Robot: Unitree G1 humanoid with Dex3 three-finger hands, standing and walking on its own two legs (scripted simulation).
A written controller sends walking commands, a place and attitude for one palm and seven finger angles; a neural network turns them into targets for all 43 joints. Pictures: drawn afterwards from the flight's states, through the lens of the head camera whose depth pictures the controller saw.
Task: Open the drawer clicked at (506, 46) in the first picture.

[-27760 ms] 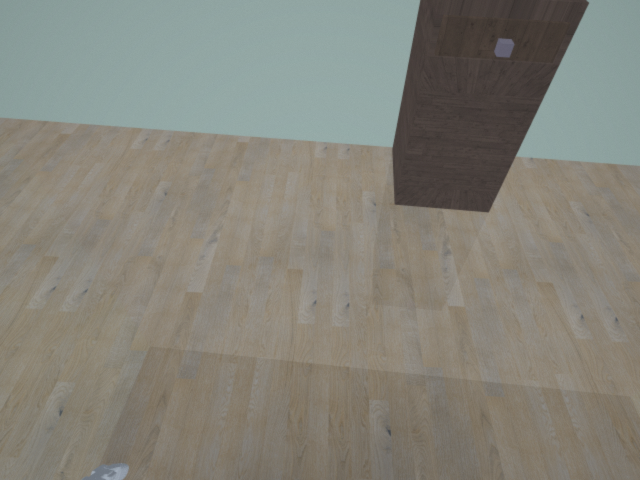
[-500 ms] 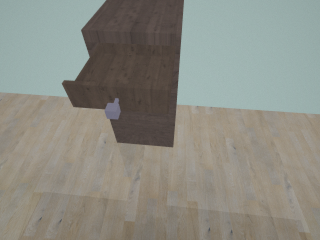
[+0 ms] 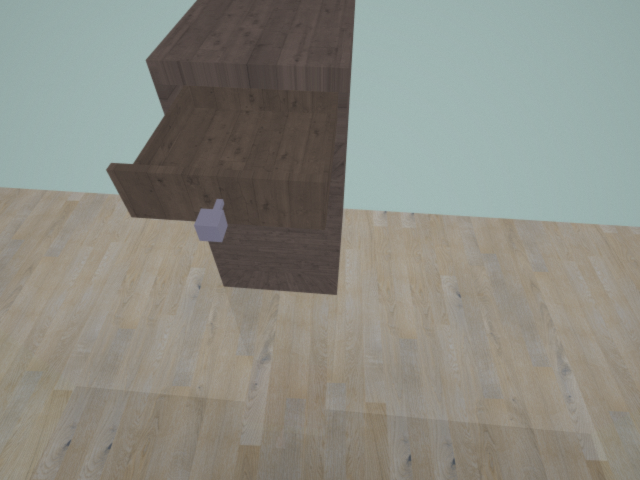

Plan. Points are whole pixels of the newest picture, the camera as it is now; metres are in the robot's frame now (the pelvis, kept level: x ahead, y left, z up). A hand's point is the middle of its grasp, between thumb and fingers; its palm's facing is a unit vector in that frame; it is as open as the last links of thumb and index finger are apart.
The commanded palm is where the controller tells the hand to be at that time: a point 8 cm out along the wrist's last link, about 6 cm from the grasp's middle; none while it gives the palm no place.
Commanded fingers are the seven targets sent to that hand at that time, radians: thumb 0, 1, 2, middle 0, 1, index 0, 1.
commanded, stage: look to check the result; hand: left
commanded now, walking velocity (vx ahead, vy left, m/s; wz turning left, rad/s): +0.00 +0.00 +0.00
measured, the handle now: (214, 217) +0.53 +0.22 -0.02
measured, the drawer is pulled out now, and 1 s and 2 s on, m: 0.30 0.30 0.30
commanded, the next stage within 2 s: stand and wait in 0.46 s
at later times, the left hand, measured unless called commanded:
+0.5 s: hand out of the picture +0.02 +0.16 -0.17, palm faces +0.02 -0.98 -0.21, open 7.4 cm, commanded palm none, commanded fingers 0.00 0.90 0.90 -0.20 -0.30 -0.20 -0.30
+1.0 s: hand out of the picture +0.03 +0.17 -0.17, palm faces +0.02 -0.97 -0.22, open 7.4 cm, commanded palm none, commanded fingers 0.00 0.90 0.90 -0.20 -0.30 -0.20 -0.30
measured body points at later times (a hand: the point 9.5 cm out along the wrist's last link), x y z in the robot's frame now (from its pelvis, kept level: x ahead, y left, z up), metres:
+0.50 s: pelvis +0.01 -0.01 +0.00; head +0.03 -0.02 +0.45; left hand +0.02 +0.22 -0.15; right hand +0.00 -0.22 -0.17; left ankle +0.01 +0.11 -0.74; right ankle +0.03 -0.09 -0.74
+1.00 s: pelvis +0.02 -0.01 +0.00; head +0.04 -0.02 +0.45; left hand +0.03 +0.22 -0.15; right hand +0.01 -0.23 -0.16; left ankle +0.01 +0.11 -0.74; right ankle +0.03 -0.09 -0.74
